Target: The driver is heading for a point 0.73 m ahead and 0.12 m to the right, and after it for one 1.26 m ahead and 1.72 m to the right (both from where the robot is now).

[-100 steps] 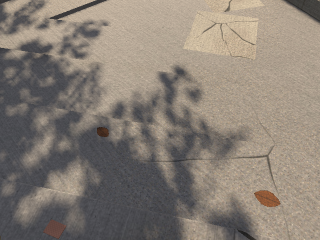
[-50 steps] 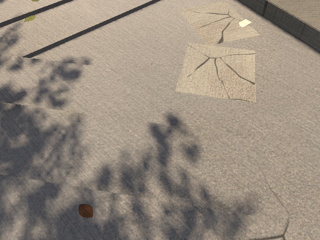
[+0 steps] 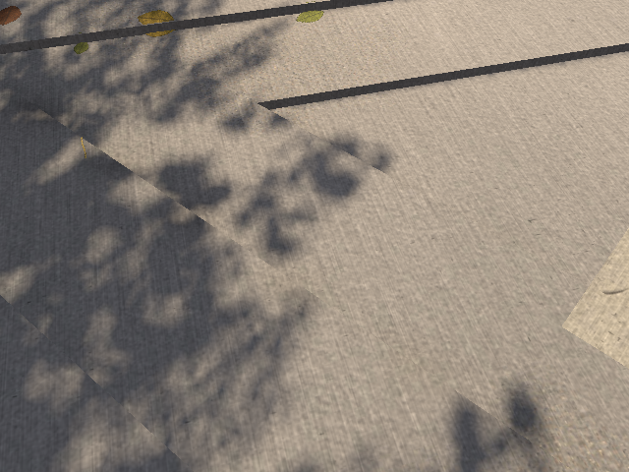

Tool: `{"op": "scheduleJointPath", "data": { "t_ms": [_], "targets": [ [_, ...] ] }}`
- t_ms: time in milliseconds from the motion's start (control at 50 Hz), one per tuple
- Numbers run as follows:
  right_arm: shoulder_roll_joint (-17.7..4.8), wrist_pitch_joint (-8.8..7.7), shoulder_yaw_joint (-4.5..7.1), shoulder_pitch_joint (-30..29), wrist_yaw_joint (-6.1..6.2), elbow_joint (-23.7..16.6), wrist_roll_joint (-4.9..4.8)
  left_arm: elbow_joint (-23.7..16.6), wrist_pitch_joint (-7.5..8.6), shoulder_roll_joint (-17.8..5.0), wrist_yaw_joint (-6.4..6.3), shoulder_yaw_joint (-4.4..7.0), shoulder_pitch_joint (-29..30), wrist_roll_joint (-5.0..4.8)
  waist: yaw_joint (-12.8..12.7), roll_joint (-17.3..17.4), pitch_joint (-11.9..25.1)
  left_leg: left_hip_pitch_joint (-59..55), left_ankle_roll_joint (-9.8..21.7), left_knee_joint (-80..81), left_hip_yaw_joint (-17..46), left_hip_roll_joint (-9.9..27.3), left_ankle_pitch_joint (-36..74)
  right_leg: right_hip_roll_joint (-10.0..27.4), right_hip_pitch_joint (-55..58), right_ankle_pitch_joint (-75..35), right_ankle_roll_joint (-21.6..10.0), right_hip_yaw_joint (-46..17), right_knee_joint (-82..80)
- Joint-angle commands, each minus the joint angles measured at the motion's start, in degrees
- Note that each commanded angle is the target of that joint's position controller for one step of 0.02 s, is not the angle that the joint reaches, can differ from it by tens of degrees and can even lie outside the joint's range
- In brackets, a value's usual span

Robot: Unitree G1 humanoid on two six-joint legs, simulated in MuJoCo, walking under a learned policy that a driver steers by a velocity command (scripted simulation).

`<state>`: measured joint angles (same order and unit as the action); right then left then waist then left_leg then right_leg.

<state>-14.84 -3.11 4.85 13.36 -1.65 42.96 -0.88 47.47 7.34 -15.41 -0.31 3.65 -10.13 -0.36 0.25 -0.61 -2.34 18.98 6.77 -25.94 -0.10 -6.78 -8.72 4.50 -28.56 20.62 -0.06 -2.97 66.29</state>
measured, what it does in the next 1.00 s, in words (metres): goes down, turning right: right foot 0.04 m lower, then left foot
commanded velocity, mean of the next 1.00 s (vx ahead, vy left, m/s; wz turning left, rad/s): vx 0.50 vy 0.00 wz -0.21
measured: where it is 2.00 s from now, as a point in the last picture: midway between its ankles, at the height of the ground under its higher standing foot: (474, 274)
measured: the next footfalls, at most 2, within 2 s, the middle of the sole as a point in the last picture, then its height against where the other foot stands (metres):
right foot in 0.40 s outside the picture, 0.04 m lower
left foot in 0.86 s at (325, 373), level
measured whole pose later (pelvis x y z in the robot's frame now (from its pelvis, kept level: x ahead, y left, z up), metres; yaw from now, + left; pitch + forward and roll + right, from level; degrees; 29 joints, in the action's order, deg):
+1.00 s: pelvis +0.57 -0.07 -0.04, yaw -18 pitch +2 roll +1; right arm -14.1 -6.3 3.3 8.2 -0.3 38.4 0.2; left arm 42.5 1.2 -16.6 -0.3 3.8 -19.9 -1.2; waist -1.4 -2.1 0.1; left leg 19.4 1.9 -26.6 -0.8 -2.7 -9.5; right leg -1.9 -24.3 23.0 -1.6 -5.6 65.9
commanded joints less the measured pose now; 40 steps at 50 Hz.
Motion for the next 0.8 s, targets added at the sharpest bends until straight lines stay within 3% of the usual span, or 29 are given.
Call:
{"op": "scheduleJointPath", "data": {
  "t_ms": [20, 60, 80, 120, 160, 220, 280, 340, 360, 380, 400, 420, 440, 460, 480, 500, 520, 560, 620, 660, 720, 800],
  "targets": [
    [-7.18, -1.36, 1.67, -1.56, 0.9, -4.82, 0.0, -4.19, -0.82, -4.92, -0.49, 1.69, -1.69, 1.09, -2.27, 0.24, 5.79, -4.91, 11.65, 12.65, 17.94, 15.27, 15.53, 2.0, -4.04, -4.21, 2.09, -0.67, -8.18],
    [-9.21, -1.51, 2.32, 0.73, 1.66, -4.52, 0.13, -5.68, -0.95, -4.34, -0.66, 1.5, 2.13, 1.5, -1.1, 1.54, 5.01, -3.2, 10.92, 12.28, 15.67, 13.51, 15.92, 0.66, -4.65, -13.52, 3.11, -0.22, -14.21],
    [-9.19, -1.47, 2.34, 2.65, 2.14, -3.83, -0.2, -6.49, -0.83, -4.55, -0.59, 1.56, 4.6, 1.42, -0.08, 2.15, 4.4, -3.61, 9.79, 11.73, 15.21, 12.57, 14.02, 0.16, -5.68, -18.75, 3.14, -1.07, -18.57],
    [-7.59, -1.07, 1.76, 4.15, 2.68, -2.92, -0.59, -7.15, -0.51, -3.28, 0.08, 0.88, 7.37, 1.21, 1.39, 4.07, 3.86, -3.81, 7.43, 10.7, 12.48, 10.68, 8.63, -0.84, -4.05, -27.81, 2.55, -0.79, -28.78],
    [-6.9, -1.34, 1.37, 5.77, 2.66, -1.91, -0.3, -7.44, -0.19, -2.42, 1.11, 0.29, 9.42, 0.93, 3.17, 5.21, 3.3, -2.74, 6.25, 9.76, 11.95, 11.12, 4.16, -1.28, -0.6, -35.47, 1.45, -0.02, -33.78],
    [-7.08, -1.81, 1.12, 8.24, 2.58, -0.62, -0.23, -9.32, -0.07, -3.63, 2.36, 0.24, 13.02, 0.46, 5.11, 4.8, 1.62, -7.24, 6.46, 4.6, 14.54, 14.38, 0.52, -0.68, -4.22, -34.79, -0.76, -0.7, -36.19],
    [-8.38, -1.32, 1.26, 11.21, 2.97, 0.53, 0.35, -11.41, 0.17, -4.03, 3.74, -0.11, 16.12, 0.1, 6.63, 4.65, 0.37, -15.51, 6.76, -0.85, 17.83, 18.11, 5.6, -0.96, -11.43, -26.08, -2.87, -1.03, -36.87],
    [-9.44, -0.56, 1.37, 10.8, 3.08, 0.83, 0.54, -11.67, 0.01, -4.71, 4.43, -0.11, 13.71, -0.49, 5.32, 5.53, 0.36, -18.9, 5.06, -4.7, 17.26, 19.4, 18.91, -2.19, -9.8, -14.84, -4.95, 0.61, -37.62],
    [-9.85, -0.41, 1.33, 9.26, 2.89, 0.53, 0.45, -10.69, -0.07, -5.62, 4.32, 0.42, 9.81, -0.41, 3.07, 4.95, 2.75, -17.84, 3.95, -8.75, 14.79, 17.78, 28.21, -4.15, -2.69, -13.99, -6.12, 2.55, -38.93],
    [-9.75, -0.3, 1.05, 7.75, 2.72, 0.35, 0.06, -8.41, -0.01, -6.97, 4.16, 1.32, 2.31, -0.08, -0.88, 3.3, 7.6, -15.56, 2.65, -17.0, 10.98, 14.99, 35.62, -5.99, 9.23, -19.03, -7.82, 4.19, -40.08],
    [-7.95, -0.82, 0.21, 6.42, 2.69, -0.77, 0.59, -6.32, -0.01, -9.67, 3.91, 2.22, -8.0, 0.56, -5.4, 0.36, 14.24, -4.99, 0.38, -32.28, 7.41, 12.35, 29.28, -0.41, 26.32, -27.75, -11.48, -3.15, -36.66],
    [-2.47, -2.17, -1.38, 14.3, 2.19, -0.62, 2.35, -5.83, -0.63, -13.57, 3.72, 2.85, -12.03, -0.15, -1.85, -14.5, 20.7, 14.4, -4.51, -53.97, 1.78, 4.01, -17.2, 11.06, 45.0, -35.38, -19.19, -23.09, -33.69],
    [-6.17, -3.51, -1.45, 14.45, 1.67, -1.85, 0.54, -4.28, -1.41, -12.49, 3.72, 3.05, -16.9, -2.38, -4.89, -16.51, 23.8, 28.0, -6.67, -60.41, 5.43, 2.36, -25.0, 16.41, 53.57, -17.21, -24.49, -41.06, -43.17],
    [-8.52, -4.26, -0.93, 6.0, 1.79, -4.11, -1.09, -5.47, -2.13, -9.53, 2.9, 2.44, -14.64, -1.97, -6.95, -9.62, 15.89, 34.95, -6.63, -60.06, 6.77, 5.58, -20.68, 14.47, 50.93, -11.47, -21.57, -38.38, -45.64],
    [-8.33, -4.68, -1.22, -0.21, 1.91, -6.01, -0.48, -6.83, -2.59, -8.06, 2.33, 1.84, -10.34, -0.94, -6.28, -2.74, 10.13, 35.23, -6.34, -56.44, 5.88, 7.38, -16.28, 12.04, 43.29, -15.0, -19.08, -32.6, -46.72],
    [-7.48, -4.76, -1.23, -1.92, 2.27, -6.52, 0.98, -7.96, -2.67, -7.87, 2.19, 1.51, -7.55, -0.02, -4.1, 1.88, 6.81, 32.62, -6.68, -52.48, 5.51, 8.69, -13.82, 10.54, 35.26, -21.73, -18.35, -29.45, -47.54],
    [-7.09, -4.49, -0.95, -0.99, 2.54, -7.04, 2.03, -8.66, -2.51, -7.73, 2.01, 1.45, -5.78, 0.26, -1.64, 1.9, 6.33, 28.37, -7.23, -47.25, 6.05, 10.23, -12.24, 8.81, 29.73, -27.68, -18.16, -26.71, -48.23],
    [-5.77, -3.67, -1.0, 1.31, 2.66, -7.21, 2.3, -8.93, -2.53, -7.14, 2.0, 1.41, -5.03, 0.16, 0.68, -1.45, 6.23, 24.73, -7.79, -43.29, 4.93, 11.3, -13.16, 6.34, 24.12, -33.86, -17.61, -22.58, -49.31],
    [-5.23, -3.23, -1.2, -3.78, 2.93, -8.79, 2.43, -8.08, -2.68, -8.29, 0.65, 1.86, -6.71, -0.81, 0.12, -1.66, 3.69, 22.28, -9.47, -28.1, 2.91, 10.34, -1.3, 1.75, 16.99, -38.48, -15.16, -15.32, -51.01],
    [-2.38, -3.55, -2.12, -9.42, 2.5, -9.78, 2.46, -6.98, -3.51, -8.54, -0.24, 2.06, -8.61, -1.07, -1.9, -3.18, 3.87, 14.86, -9.9, -15.41, 1.53, 7.39, 8.89, -1.6, 13.11, -37.17, -12.36, -12.06, -50.32],
    [-2.63, -3.75, -1.97, -14.4, 1.55, -10.59, 0.98, -5.5, -4.3, -8.49, -0.77, 2.12, -12.65, -1.43, -4.08, -4.96, 4.21, 9.18, -9.69, -6.27, 1.9, 4.38, 15.53, -1.17, 13.89, -29.78, -10.73, -15.05, -49.59],
    [-5.58, -4.78, -0.66, -17.07, 0.95, -11.72, 0.51, -5.12, -4.97, -8.27, -1.1, 2.37, -13.66, -1.47, -3.56, -5.95, 3.23, 8.45, -7.09, 0.22, 5.11, 4.47, 9.25, 1.9, 22.64, -24.45, -10.27, -22.69, -44.98]
  ]
}}
Keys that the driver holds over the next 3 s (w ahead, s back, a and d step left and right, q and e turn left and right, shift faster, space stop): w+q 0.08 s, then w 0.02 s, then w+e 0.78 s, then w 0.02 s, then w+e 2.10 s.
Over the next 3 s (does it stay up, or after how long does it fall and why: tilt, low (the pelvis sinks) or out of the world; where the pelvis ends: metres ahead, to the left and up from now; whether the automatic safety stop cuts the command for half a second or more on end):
stays up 1.22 -0.96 -0.11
